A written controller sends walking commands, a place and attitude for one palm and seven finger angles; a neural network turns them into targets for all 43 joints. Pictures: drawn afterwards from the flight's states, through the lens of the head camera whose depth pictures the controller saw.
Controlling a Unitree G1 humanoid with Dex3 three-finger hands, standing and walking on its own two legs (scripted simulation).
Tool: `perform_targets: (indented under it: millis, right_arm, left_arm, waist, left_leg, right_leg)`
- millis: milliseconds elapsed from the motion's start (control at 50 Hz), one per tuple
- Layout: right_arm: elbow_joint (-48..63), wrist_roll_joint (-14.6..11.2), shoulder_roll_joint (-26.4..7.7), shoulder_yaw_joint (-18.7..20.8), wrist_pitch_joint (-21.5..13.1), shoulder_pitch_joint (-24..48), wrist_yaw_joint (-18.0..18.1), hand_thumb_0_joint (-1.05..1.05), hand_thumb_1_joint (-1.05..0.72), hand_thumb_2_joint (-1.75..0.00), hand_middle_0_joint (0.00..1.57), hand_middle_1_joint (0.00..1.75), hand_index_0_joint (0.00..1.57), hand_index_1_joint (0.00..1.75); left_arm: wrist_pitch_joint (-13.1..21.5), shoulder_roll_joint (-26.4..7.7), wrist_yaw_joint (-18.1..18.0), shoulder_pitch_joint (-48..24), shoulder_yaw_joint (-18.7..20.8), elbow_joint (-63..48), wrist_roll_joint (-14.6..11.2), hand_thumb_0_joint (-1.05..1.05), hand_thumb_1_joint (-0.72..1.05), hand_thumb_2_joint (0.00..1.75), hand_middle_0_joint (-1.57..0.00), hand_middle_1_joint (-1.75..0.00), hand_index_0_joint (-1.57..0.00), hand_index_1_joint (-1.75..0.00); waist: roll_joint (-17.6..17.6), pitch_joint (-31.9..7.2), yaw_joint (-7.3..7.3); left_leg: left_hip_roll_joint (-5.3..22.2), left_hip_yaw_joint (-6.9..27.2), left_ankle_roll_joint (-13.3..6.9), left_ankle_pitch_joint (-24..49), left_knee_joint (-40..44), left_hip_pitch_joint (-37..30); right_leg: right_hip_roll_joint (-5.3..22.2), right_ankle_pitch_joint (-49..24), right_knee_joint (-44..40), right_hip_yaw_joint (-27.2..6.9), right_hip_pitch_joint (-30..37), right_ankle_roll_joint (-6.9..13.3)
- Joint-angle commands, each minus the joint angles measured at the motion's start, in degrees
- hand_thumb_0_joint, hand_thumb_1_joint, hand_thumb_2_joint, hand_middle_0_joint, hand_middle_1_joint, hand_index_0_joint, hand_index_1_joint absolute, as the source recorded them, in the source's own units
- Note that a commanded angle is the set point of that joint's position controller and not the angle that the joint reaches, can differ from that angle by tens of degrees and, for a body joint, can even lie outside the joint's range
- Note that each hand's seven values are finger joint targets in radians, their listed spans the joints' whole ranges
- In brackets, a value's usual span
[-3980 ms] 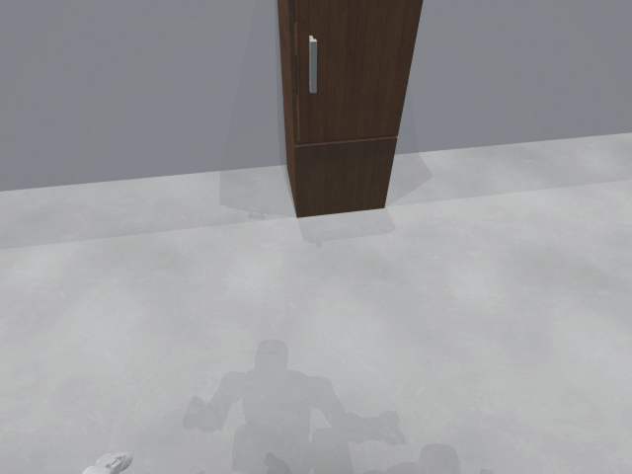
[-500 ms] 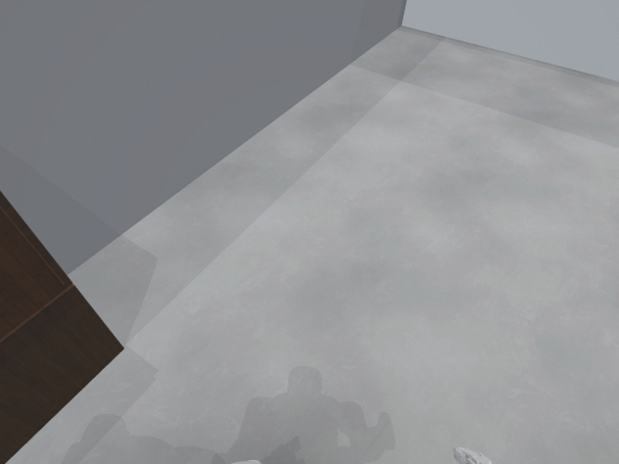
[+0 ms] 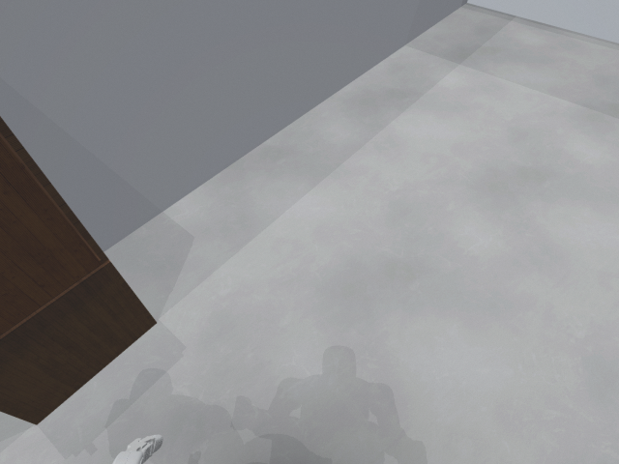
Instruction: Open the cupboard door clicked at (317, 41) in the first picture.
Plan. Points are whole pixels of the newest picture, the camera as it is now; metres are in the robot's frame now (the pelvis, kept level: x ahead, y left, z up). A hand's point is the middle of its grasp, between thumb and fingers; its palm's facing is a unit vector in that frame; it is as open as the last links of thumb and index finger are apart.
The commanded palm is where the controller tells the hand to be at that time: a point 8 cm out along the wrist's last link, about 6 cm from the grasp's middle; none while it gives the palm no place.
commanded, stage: turn to face it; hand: left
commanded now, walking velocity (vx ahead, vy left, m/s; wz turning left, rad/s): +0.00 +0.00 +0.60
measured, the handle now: out of the picture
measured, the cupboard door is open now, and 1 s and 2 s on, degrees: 0 0 0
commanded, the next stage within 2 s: take the last steps up to it in 1.20 s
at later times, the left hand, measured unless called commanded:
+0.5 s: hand out of the picture -0.07 +0.22 -0.19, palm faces +0.39 -0.88 -0.25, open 7.4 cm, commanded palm none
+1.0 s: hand out of the picture -0.07 +0.19 -0.13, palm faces +0.59 -0.75 -0.30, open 7.4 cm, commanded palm none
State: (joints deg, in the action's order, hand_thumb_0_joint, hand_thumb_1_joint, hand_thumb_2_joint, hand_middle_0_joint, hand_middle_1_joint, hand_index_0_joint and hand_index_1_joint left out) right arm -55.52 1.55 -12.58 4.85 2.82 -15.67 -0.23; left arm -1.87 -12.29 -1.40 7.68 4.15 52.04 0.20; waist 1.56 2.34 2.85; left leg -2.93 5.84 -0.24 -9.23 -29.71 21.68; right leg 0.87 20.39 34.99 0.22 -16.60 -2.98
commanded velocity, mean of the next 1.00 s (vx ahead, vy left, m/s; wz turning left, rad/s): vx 0.00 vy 0.00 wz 0.57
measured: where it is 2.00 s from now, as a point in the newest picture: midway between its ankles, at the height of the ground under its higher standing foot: outside the picture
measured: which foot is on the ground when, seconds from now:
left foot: down 0.00-0.02, up 0.04-0.44, down 0.46-0.90, up 0.92-1.00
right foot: up 0.00-0.00, down 0.02-0.46, up 0.48-0.86, down 0.88-1.00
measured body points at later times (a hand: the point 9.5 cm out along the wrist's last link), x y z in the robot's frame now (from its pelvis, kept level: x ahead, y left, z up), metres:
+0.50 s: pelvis -0.02 +0.00 -0.01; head +0.01 +0.03 +0.43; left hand -0.09 +0.26 -0.17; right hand +0.20 -0.20 -0.13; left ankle -0.04 +0.11 -0.73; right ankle -0.01 -0.13 -0.71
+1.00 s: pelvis -0.03 -0.04 +0.00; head +0.00 -0.05 +0.45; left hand -0.10 +0.23 -0.11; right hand +0.17 -0.21 -0.16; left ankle -0.08 +0.08 -0.67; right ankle +0.04 -0.13 -0.73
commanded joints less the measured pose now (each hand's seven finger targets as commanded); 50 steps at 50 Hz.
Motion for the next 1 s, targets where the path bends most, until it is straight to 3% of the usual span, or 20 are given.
perform_targets:
  millis: [0, 20, 60, 120, 300, 360, 400, 420, 440, 460, 480, 500, 560, 640, 740, 820, 840, 880, 900, 980]
  right_arm:
    - [8.03, -0.94, -3.59, 1.55, -1.19, 3.21, 0.18, 0.0, -0.9, -0.9, 0.2, 0.3, 0.2, 0.3]
    - [7.9, -0.12, -7.03, 2.18, -1.04, 4.83, 0.14, 0.0, -0.9, -0.9, 0.2, 0.3, 0.2, 0.3]
    - [5.48, 0.04, -5.93, 2.31, 0.28, 2.49, -0.54, 0.0, -0.9, -0.9, 0.2, 0.3, 0.2, 0.3]
    - [4.84, -0.22, -4.81, 1.61, 0.22, 1.77, -1.17, 0.0, -0.9, -0.9, 0.2, 0.3, 0.2, 0.3]
    - [8.34, -0.66, -4.37, 0.16, 0.15, 11.99, -1.63, 0.0, -0.9, -0.9, 0.2, 0.3, 0.2, 0.3]
    - [8.56, -0.81, -4.9, -0.04, -0.46, 10.77, -1.52, 0.0, -0.9, -0.9, 0.2, 0.3, 0.2, 0.3]
    - [7.94, -0.61, -7.03, 0.48, -0.96, 6.46, -1.33, 0.0, -0.9, -0.9, 0.2, 0.3, 0.2, 0.3]
    - [6.94, -0.34, -10.78, 1.49, -1.6, 1.79, -1.16, 0.0, -0.9, -0.9, 0.2, 0.3, 0.2, 0.3]
    - [6.47, -0.29, -17.93, 3.34, -2.16, -2.43, -0.71, 0.0, -0.9, -0.9, 0.2, 0.3, 0.2, 0.3]
    - [4.82, -1.08, -19.19, 3.37, -1.73, -5.27, -0.37, 0.0, -0.9, -0.9, 0.2, 0.3, 0.2, 0.3]
    - [5.31, -0.8, -17.47, 2.88, -1.72, -3.04, -0.07, 0.0, -0.9, -0.9, 0.2, 0.3, 0.2, 0.3]
    - [5.99, -0.58, -15.6, 2.44, -2.02, -0.41, 0.47, 0.0, -0.9, -0.9, 0.2, 0.3, 0.2, 0.3]
    - [8.53, -0.42, -12.42, 1.05, -1.98, 8.78, 0.58, 0.0, -0.9, -0.9, 0.2, 0.3, 0.2, 0.3]
    - [8.74, -0.36, -12.94, 1.44, -1.8, 8.14, 0.28, 0.0, -0.9, -0.9, 0.2, 0.3, 0.2, 0.3]
    - [8.16, -0.11, -13.26, 2.14, -1.29, 6.47, 0.06, 0.0, -0.9, -0.9, 0.2, 0.3, 0.2, 0.3]
    - [8.86, -0.31, -12.62, 2.37, -0.92, 8.01, -0.11, 0.0, -0.9, -0.9, 0.2, 0.3, 0.2, 0.3]
    - [9.16, -0.68, -11.46, 2.26, -0.88, 8.36, -0.25, 0.0, -0.9, -0.9, 0.2, 0.3, 0.2, 0.3]
    - [11.31, -0.78, -5.74, 1.37, -0.9, 7.92, -0.46, 0.0, -0.9, -0.9, 0.2, 0.3, 0.2, 0.3]
    - [10.91, -0.35, -8.57, 2.06, -0.51, 8.43, -0.54, 0.0, -0.9, -0.9, 0.2, 0.3, 0.2, 0.3]
    - [6.38, -0.13, -6.65, 1.67, 0.5, 4.21, -1.46, 0.0, -0.9, -0.9, 0.2, 0.3, 0.2, 0.3]
  left_arm:
    - [1.95, -14.65, -1.22, 8.48, 2.98, -3.19, 1.41, 0.0, 0.9, 0.9, -0.2, -0.3, -0.2, -0.3]
    - [1.58, -13.83, -1.32, 6.44, 2.28, -4.19, 0.91, 0.0, 0.9, 0.9, -0.2, -0.3, -0.2, -0.3]
    - [2.02, -9.17, -1.14, -0.8, 1.32, -5.57, 0.78, 0.0, 0.9, 0.9, -0.2, -0.3, -0.2, -0.3]
    - [2.58, -7.23, -0.93, 0.34, 0.44, -5.43, 0.92, 0.0, 0.9, 0.9, -0.2, -0.3, -0.2, -0.3]
    - [1.79, -11.33, -0.61, 9.27, 1.34, -3.01, 1.52, 0.0, 0.9, 0.9, -0.2, -0.3, -0.2, -0.3]
    - [1.48, -12.73, -0.44, 8.59, 1.92, -3.12, 1.56, 0.0, 0.9, 0.9, -0.2, -0.3, -0.2, -0.3]
    - [1.26, -12.68, -0.18, 7.55, 2.1, -2.9, 1.03, 0.0, 0.9, 0.9, -0.2, -0.3, -0.2, -0.3]
    - [1.13, -11.39, 0.1, 7.74, 2.0, -3.69, 0.61, 0.0, 0.9, 0.9, -0.2, -0.3, -0.2, -0.3]
    - [1.14, -7.26, 0.73, 5.82, 0.96, -6.38, 0.12, 0.0, 0.9, 0.9, -0.2, -0.3, -0.2, -0.3]
    - [0.39, -7.52, 0.28, 2.53, 0.5, -7.74, 0.69, 0.0, 0.9, 0.9, -0.2, -0.3, -0.2, -0.3]
    - [0.11, -7.83, 0.25, 2.03, 0.81, -7.8, 0.83, 0.0, 0.9, 0.9, -0.2, -0.3, -0.2, -0.3]
    - [0.03, -7.15, 0.13, 1.54, 0.98, -6.85, 0.83, 0.0, 0.9, 0.9, -0.2, -0.3, -0.2, -0.3]
    - [-0.35, -8.26, 0.84, 4.51, 1.47, -4.27, 0.81, 0.0, 0.9, 0.9, -0.2, -0.3, -0.2, -0.3]
    - [-0.67, -7.44, 0.81, 4.71, 1.3, -4.05, 0.79, 0.0, 0.9, 0.9, -0.2, -0.3, -0.2, -0.3]
    - [-0.08, -6.56, 0.4, 3.19, 1.01, -5.8, 0.57, 0.0, 0.9, 0.9, -0.2, -0.3, -0.2, -0.3]
    - [0.81, -6.83, -0.02, 7.7, 1.03, -5.31, 0.13, 0.0, 0.9, 0.9, -0.2, -0.3, -0.2, -0.3]
    - [1.25, -7.98, -0.25, 9.68, 1.35, -4.97, 0.25, 0.0, 0.9, 0.9, -0.2, -0.3, -0.2, -0.3]
    - [1.76, -16.45, -0.82, 9.51, 2.57, -6.06, 1.48, 0.0, 0.9, 0.9, -0.2, -0.3, -0.2, -0.3]
    - [1.5, -15.15, -1.04, 7.09, 2.19, -6.84, 1.05, 0.0, 0.9, 0.9, -0.2, -0.3, -0.2, -0.3]
    - [2.26, -8.89, -0.65, 0.65, 0.55, -7.33, 0.97, 0.0, 0.9, 0.9, -0.2, -0.3, -0.2, -0.3]
  waist:
    - [-19.63, -6.15, -5.43]
    - [-13.39, -4.04, -5.05]
    - [-11.66, 0.61, -0.93]
    - [-10.9, 1.69, -0.8]
    - [-14.48, -0.91, -5.82]
    - [-15.64, -3.38, -5.25]
    - [-12.17, -5.74, -2.55]
    - [-3.36, -9.68, 0.21]
    - [16.05, -11.35, 2.78]
    - [13.07, -12.02, 3.31]
    - [7.98, -9.18, 2.0]
    - [12.04, -8.78, 1.57]
    - [9.69, -3.31, -2.29]
    - [5.58, -2.76, -2.13]
    - [7.64, -3.95, -1.38]
    - [7.18, -5.51, -3.75]
    - [4.72, -6.41, -4.95]
    - [-20.34, -4.84, -5.73]
    - [-13.0, -4.09, -4.85]
    - [-12.17, 0.92, -1.19]
  left_leg:
    - [-2.13, -3.96, 3.39, -22.06, -18.65, 18.76]
    - [1.69, -1.89, 2.38, -23.09, -29.29, 15.07]
    - [3.96, -2.37, 3.03, -15.56, -38.19, 13.11]
    - [5.06, -5.96, 4.56, -11.71, -38.72, 13.88]
    - [5.17, -11.86, 4.22, -15.07, -19.03, 6.32]
    - [4.42, -13.64, 2.97, -14.01, -11.1, 1.15]
    - [4.11, -13.82, 1.97, -5.6, -0.03, -8.43]
    - [8.45, -7.89, -0.37, 6.03, 5.62, -20.5]
    - [25.35, 14.61, -8.61, 31.0, 7.21, -29.46]
    - [28.78, 14.95, -13.38, 40.32, 6.34, -27.76]
    - [27.67, 10.56, -13.64, 34.39, 6.68, -24.49]
    - [23.5, 10.13, -11.88, 27.99, 7.45, -20.95]
    - [16.62, 4.71, -8.22, 11.57, 10.43, -9.83]
    - [15.51, 8.05, -8.66, -0.5, 13.14, -7.03]
    - [14.77, 13.2, -9.34, 0.16, 11.44, -7.49]
    - [12.32, 14.75, -7.49, 4.57, 6.69, -2.93]
    - [9.98, 13.07, -5.13, 1.9, 2.87, 1.1]
    - [-1.97, -3.09, 2.65, -22.85, -23.05, 16.12]
    - [1.23, -0.5, 1.98, -22.23, -31.93, 12.61]
    - [4.01, -4.07, 3.42, -11.95, -40.36, 11.77]
  right_leg:
    - [26.38, -6.49, -22.69, -23.5, 18.55, 9.62]
    - [28.38, -10.38, -21.6, -19.73, 8.63, 12.01]
    - [20.5, -10.67, -20.72, -9.67, 1.94, 9.48]
    - [16.89, -27.78, -15.66, 0.41, 6.44, 8.15]
    - [19.41, -37.09, -11.01, 4.66, 12.79, 8.93]
    - [20.22, -38.02, -7.61, 6.43, 13.46, 8.21]
    - [19.39, -34.55, 0.12, 9.68, 9.87, 5.26]
    - [17.12, -27.06, 11.27, 11.39, 1.51, 2.22]
    - [7.88, 12.92, 25.21, 11.77, -16.47, -2.73]
    - [7.21, 19.09, 30.95, 4.44, -18.88, -2.3]
    - [8.45, 15.65, 33.26, 3.0, -19.41, -1.86]
    - [8.31, 12.34, 33.47, 1.52, -18.97, -2.21]
    - [6.91, 3.96, 31.05, 0.48, -13.86, -2.18]
    - [4.91, 2.76, 23.0, 0.84, -10.87, -2.38]
    - [2.31, 4.31, 12.28, 0.86, -6.93, -1.76]
    - [0.43, -1.34, -2.66, 1.43, 4.21, -0.91]
    - [2.28, -5.39, -11.3, 0.18, 10.56, -0.34]
    - [27.24, -5.05, -22.93, -23.95, 13.53, 9.36]
    - [27.85, -7.81, -21.84, -19.39, 6.71, 11.6]
    - [17.03, -15.5, -17.48, -2.65, 3.56, 8.19]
